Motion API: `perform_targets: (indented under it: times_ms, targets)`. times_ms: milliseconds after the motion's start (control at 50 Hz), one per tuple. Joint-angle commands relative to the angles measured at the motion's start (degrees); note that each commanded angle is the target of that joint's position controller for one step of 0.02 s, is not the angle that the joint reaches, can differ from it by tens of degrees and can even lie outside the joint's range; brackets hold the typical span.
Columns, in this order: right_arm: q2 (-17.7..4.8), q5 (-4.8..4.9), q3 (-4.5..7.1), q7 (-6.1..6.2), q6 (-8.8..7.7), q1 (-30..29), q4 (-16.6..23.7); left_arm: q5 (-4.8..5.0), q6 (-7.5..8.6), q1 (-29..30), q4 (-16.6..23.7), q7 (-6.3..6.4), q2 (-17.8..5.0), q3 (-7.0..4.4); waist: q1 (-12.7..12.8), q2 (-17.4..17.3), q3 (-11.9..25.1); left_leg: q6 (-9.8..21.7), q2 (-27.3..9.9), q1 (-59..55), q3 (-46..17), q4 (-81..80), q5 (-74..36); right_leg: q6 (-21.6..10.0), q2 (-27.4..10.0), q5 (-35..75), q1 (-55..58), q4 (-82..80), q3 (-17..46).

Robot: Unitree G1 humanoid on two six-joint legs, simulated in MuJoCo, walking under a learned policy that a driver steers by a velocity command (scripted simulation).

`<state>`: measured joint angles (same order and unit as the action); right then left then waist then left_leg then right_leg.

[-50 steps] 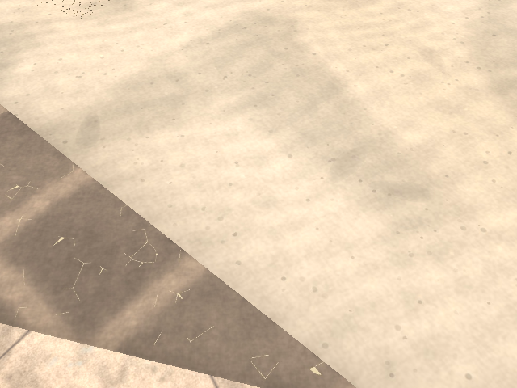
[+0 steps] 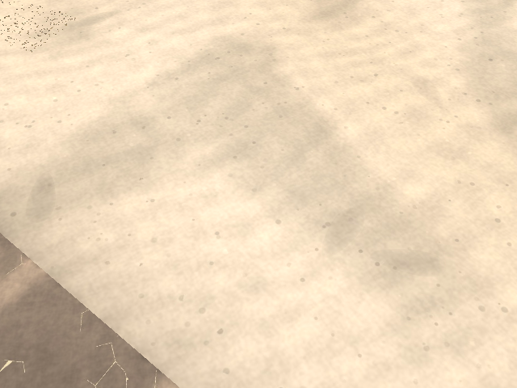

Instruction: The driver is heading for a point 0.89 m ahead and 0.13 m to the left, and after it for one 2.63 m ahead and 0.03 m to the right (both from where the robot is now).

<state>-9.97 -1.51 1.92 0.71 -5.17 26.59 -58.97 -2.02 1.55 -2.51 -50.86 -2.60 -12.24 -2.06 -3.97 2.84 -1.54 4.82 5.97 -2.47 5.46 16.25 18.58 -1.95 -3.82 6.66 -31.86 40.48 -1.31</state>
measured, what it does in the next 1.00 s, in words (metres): goes down, turning left: right foot, then left foot 0.16 m lower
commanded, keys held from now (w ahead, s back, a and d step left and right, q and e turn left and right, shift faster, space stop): w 0.18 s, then w+q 0.82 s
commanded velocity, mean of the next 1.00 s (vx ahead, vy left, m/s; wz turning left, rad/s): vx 0.50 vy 0.00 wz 0.35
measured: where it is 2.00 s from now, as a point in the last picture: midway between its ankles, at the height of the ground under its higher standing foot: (240, 307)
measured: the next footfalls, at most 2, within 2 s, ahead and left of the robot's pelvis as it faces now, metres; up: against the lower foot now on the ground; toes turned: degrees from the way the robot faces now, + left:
right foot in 0.08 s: +0.18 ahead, -0.10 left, -0.02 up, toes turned -1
left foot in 0.72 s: +0.61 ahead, +0.09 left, -0.18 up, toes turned +14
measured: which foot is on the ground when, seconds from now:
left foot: down 0.00-0.12, up 0.14-0.70, down 0.72-1.00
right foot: up 0.00-0.06, down 0.08-0.72, up 0.74-1.00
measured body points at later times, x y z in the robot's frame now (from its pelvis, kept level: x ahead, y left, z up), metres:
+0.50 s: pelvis +0.27 -0.04 -0.03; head +0.28 -0.03 +0.42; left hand +0.18 +0.20 -0.17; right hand +0.46 -0.26 -0.14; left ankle +0.39 +0.08 -0.72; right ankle +0.15 -0.10 -0.75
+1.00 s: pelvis +0.60 +0.02 -0.19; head +0.62 +0.02 +0.26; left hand +0.67 +0.31 -0.28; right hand +0.74 -0.20 -0.33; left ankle +0.57 +0.08 -0.91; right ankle +0.81 -0.12 -0.83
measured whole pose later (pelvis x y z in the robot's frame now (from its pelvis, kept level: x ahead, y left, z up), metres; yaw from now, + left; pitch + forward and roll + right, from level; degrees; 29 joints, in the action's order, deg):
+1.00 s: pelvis +0.60 +0.02 -0.19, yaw +24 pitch +3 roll +2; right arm -12.4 0.8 2.2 1.2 -3.2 17.8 -51.3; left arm -1.7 4.8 -5.8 -43.0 2.6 -12.0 -2.3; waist -2.6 0.5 0.3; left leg 6.4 10.8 18.2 -6.1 32.9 16.5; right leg 5.6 -7.4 -6.3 -46.9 60.2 9.5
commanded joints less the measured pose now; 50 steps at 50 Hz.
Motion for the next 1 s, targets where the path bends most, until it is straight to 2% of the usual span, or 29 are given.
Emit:
perform_targets:
  times_ms: [20,100,120,140,160,200,220,280,380,440,540,560,580,600,620,640,660,700,720,740,760,780,800,820,840,880,920,960,1000]
  targets:
    - [-9.1,-0.24,1.86,0.68,-0.24,0.7,1.7,0.32,1.18,4.7,4.8,0.52,-4.2,-0.84,0.3,-6.4,-5.4,6.4,-16.2,3.5,-7.7,1.8,-33.2,-0.8,1.5,-1.8,2.8,-6.6,-1.3]
    - [-9.9,0.74,2.19,0.39,0.36,-1.7,1.4,0.0,2.4,-15.6,-2.1,1.84,-5.8,-2.56,7.7,-3.6,3.3,4.3,-13.0,7.5,-4.8,31.2,-45.6,-3.9,6.6,-5.4,26.2,-14.5,-4.2]
    - [-8.6,2.18,1.93,-0.41,0.32,-2.0,1.8,-0.07,3.11,-22.3,-4.1,2.1,-6.8,-3.25,10.5,1.7,6.3,1.1,-8.3,21.5,-1.5,44.7,-31.9,-5.5,3.7,-4.0,39.5,-17.1,1.2]
    - [-6.5,3.89,1.65,-0.61,-0.08,0.4,3.3,-0.43,3.17,-26.3,-4.5,1.8,-12.1,-4.88,11.7,16.6,13.7,-1.5,-1.5,35.2,0.9,66.4,2.6,-13.7,-12.3,-4.8,50.3,-18.7,24.5]
    - [-10.7,3.16,2.51,0.32,-0.4,-3.2,4.4,0.22,3.34,-23.1,-2.9,0.65,-10.7,-4.08,11.4,9.3,9.8,-0.4,-3.1,41.3,-5.9,69.9,8.3,-15.1,-14.3,-3.0,46.7,-21.7,28.8]
    - [-9.2,1.71,2.62,0.18,-0.19,-9.0,5.4,-0.06,4.01,-16.8,-1.6,0.82,-7.3,-2.85,8.1,-1.7,-1.4,-0.5,-7.1,42.0,-8.7,62.7,3.2,-14.1,-13.6,-0.1,33.2,-25.2,22.9]
    - [-8.5,0.53,2.68,-0.05,0.7,-10.3,5.9,0.42,4.66,-16.5,-2.0,1.39,-6.6,-2.49,6.5,-3.1,-3.5,-0.8,-8.3,41.0,-9.4,58.8,2.3,-12.8,-12.4,0.6,29.4,-26.7,20.5]
    - [-6.3,-0.18,2.61,-0.96,3.51,-9.5,5.9,0.84,6.59,-17.6,-3.4,2.19,-6.6,-2.0,3.7,-1.6,-4.8,-1.0,-9.4,38.5,-8.6,53.6,-2.8,-11.3,-9.6,2.7,23.9,-30.8,13.4]
    - [-3.0,-0.92,1.06,-3.29,2.12,-19.4,10.0,1.79,7.76,-17.0,-4.5,2.77,-5.3,-0.25,3.7,-0.6,-5.1,-0.2,-7.4,25.5,-2.7,26.8,-31.2,-7.2,-3.6,4.1,14.0,-32.9,0.1]
    - [-7.2,-0.83,1.85,-2.95,2.69,-17.5,9.4,1.48,7.56,-20.8,-6.0,3.35,-7.2,-0.36,3.5,-0.5,-4.4,2.3,-9.7,32.0,-5.4,29.1,-33.6,-6.0,-7.0,8.6,25.4,-28.4,-0.6]
    - [-7.4,-1.56,2.15,-1.68,-0.02,-37.2,15.9,-1.85,8.33,-40.3,-12.4,5.49,-5.8,-0.17,14.1,-3.1,-12.3,1.7,-10.1,71.0,-9.7,27.7,-21.1,-6.3,-11.3,3.4,59.6,-19.0,4.8]
    - [-6.7,-1.37,1.92,-2.05,-0.49,-38.8,16.7,-2.01,8.22,-40.3,-12.5,5.81,-5.6,-0.22,13.8,-4.2,-13.6,1.8,-9.8,72.0,-8.9,27.1,-19.3,-6.2,-11.6,6.0,59.1,-18.9,4.7]
    - [-6.2,-0.79,1.65,-2.52,-1.46,-42.0,18.0,-2.17,8.53,-39.3,-12.6,6.12,-3.4,0.32,13.3,-7.9,-15.7,0.3,-8.6,67.9,-4.7,18.1,-27.1,-4.7,-6.5,-1.5,52.9,-18.6,0.2]
    - [-3.2,-1.47,0.48,-3.85,-1.99,-41.4,17.9,-0.52,8.87,-37.6,-12.5,6.14,-1.5,1.23,12.2,-9.6,-14.0,0.5,-8.0,52.2,-1.2,13.1,-37.6,-4.2,-4.9,-5.7,40.6,-18.3,-1.7]
    - [-1.2,4.36,-0.26,-7.82,-4.29,-34.5,15.7,5.63,7.31,-29.5,-10.2,6.98,-3.1,0.87,7.5,-8.4,-8.1,2.3,-7.5,36.1,-4.4,10.1,-45.3,-0.6,-4.8,-2.9,31.2,-11.8,-2.6]
    - [-3.7,5.17,0.65,-10.1,-4.93,-23.8,11.8,4.45,6.43,-25.8,-8.1,7.42,-5.2,0.86,4.5,-7.8,-1.1,1.9,-3.4,18.4,-0.6,11.0,-56.7,1.2,-1.7,-2.8,22.7,-5.0,-6.5]
    - [-4.9,4.12,1.37,-10.52,-4.59,-17.3,9.0,3.46,5.99,-24.6,-7.2,6.91,-7.4,0.42,2.8,-5.5,3.4,1.4,-0.6,8.1,1.2,14.4,-57.2,2.0,-0.4,-1.0,19.0,0.4,-6.9]
    - [-7.2,1.73,2.28,-9.09,-2.77,-7.4,5.7,3.79,4.98,-21.1,-6.2,5.77,-8.9,0.09,-4.1,-3.4,3.3,2.7,-2.5,-3.6,0.3,8.7,-53.0,4.9,1.2,1.3,12.5,21.4,-7.1]
    - [-8.4,1.51,2.84,-7.18,-1.51,3.2,3.0,3.3,4.82,-15.8,-5.3,4.98,-9.6,-0.33,-12.2,-11.1,2.1,7.5,-8.0,-12.1,-5.8,-0.2,-57.1,6.8,6.0,-25.1,3.8,47.2,-8.2]
    - [-11.7,0.5,2.82,-5.17,-1.03,6.6,1.1,1.76,5.39,-15.9,-2.1,4.09,-6.8,-0.34,-10.3,-15.5,3.8,7.3,-11.3,-18.7,-9.0,10.3,-62.4,4.8,6.5,-51.0,-6.8,62.8,-4.5]
    - [-15.0,-1.49,2.79,-3.98,-1.32,3.0,4.7,4.74,6.66,-28.7,0.2,2.73,-3.0,1.03,-2.2,-18.2,15.9,21.3,-23.7,-37.2,-31.9,25.4,-71.5,5.8,4.7,-53.5,-22.2,66.1,9.2]
    - [-16.0,0.38,3.94,-3.76,-0.18,-0.4,8.3,4.16,7.94,-28.0,1.3,1.78,-7.3,0.39,-3.1,-4.5,21.4,23.6,-25.9,-32.6,-37.6,18.9,-59.3,4.0,1.7,-46.3,-21.5,56.4,12.6]
    - [-15.6,2.01,4.18,-3.06,0.61,-4.8,10.0,3.97,7.94,-25.5,2.1,1.7,-6.7,-0.28,0.2,2.3,17.5,22.7,-24.6,-24.2,-38.3,14.3,-45.1,3.0,0.7,-40.7,-22.9,52.2,12.0]
    - [-18.5,1.94,4.69,-2.21,1.44,-10.6,10.2,5.47,6.36,-26.9,3.8,2.97,-2.9,0.14,6.6,0.4,16.4,23.4,-30.7,-11.7,-51.5,6.3,-20.6,4.6,-1.0,-33.4,-24.8,52.6,12.4]
    - [-14.7,0.76,3.55,-1.91,1.28,-14.7,14.1,4.27,4.61,-24.3,3.1,4.29,-6.2,-0.86,6.4,9.5,12.1,23.3,-32.4,4.2,-57.6,2.5,-17.9,6.6,-2.3,-31.3,-19.5,51.6,12.4]
    - [-12.0,-0.35,1.7,-2.15,0.34,-19.3,15.1,2.34,1.27,-23.5,3.5,5.45,-7.0,-1.83,10.0,9.5,3.8,20.3,-26.6,30.1,-49.3,-0.7,-16.3,8.9,-4.7,-31.5,-9.2,45.1,12.1]
    - [-12.7,0.93,2.17,-0.37,0.0,-17.3,13.8,0.02,1.52,-18.1,6.2,6.05,-7.4,-2.48,8.6,2.1,1.7,15.9,-17.2,35.4,-37.9,0.4,-14.3,9.0,-5.5,-21.8,-7.3,35.0,11.0]
    - [-12.7,2.4,2.5,1.27,0.33,-14.8,12.9,-0.64,3.01,-11.1,8.7,5.83,-6.1,-2.3,6.6,-1.0,1.8,12.4,-9.7,35.5,-28.6,3.1,-15.0,7.6,-4.1,-10.7,-4.8,22.6,8.7]
    - [-11.4,3.85,2.66,2.2,1.49,-11.8,13.0,0.28,4.38,-3.8,10.9,5.03,-3.6,-1.23,3.0,-2.4,3.3,9.5,-4.8,36.2,-22.2,4.6,-11.5,7.2,0.0,-1.0,5.3,5.8,5.0]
